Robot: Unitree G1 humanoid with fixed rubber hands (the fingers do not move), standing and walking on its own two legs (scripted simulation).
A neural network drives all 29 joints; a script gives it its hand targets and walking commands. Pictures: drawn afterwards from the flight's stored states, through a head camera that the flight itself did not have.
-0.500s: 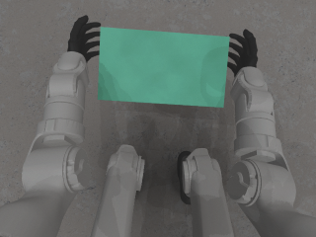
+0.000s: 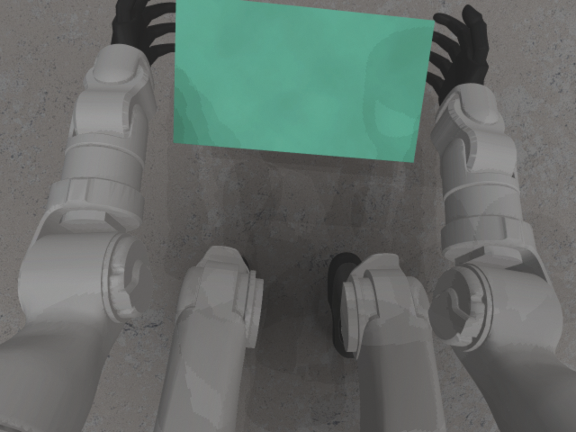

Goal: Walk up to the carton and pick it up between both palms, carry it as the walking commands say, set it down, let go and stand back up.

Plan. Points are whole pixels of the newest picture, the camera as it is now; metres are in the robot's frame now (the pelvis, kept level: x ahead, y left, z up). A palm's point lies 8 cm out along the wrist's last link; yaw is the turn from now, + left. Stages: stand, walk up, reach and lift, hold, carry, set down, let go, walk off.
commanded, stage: set down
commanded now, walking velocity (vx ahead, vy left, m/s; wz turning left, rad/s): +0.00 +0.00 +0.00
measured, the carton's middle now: (296, 94) +0.52 +0.02 -0.23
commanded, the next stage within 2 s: none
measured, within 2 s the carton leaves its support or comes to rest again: rests again in 1.14 s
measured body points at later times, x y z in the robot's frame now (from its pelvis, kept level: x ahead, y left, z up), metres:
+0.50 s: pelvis +0.01 +0.00 -0.03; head +0.36 +0.02 +0.25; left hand +0.54 +0.21 -0.20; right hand +0.54 -0.17 -0.20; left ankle +0.11 +0.12 -0.37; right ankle +0.12 -0.12 -0.37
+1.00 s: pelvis +0.00 +0.00 -0.04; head +0.36 +0.02 +0.23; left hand +0.54 +0.21 -0.21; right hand +0.53 -0.17 -0.21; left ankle +0.11 +0.12 -0.37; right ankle +0.12 -0.12 -0.37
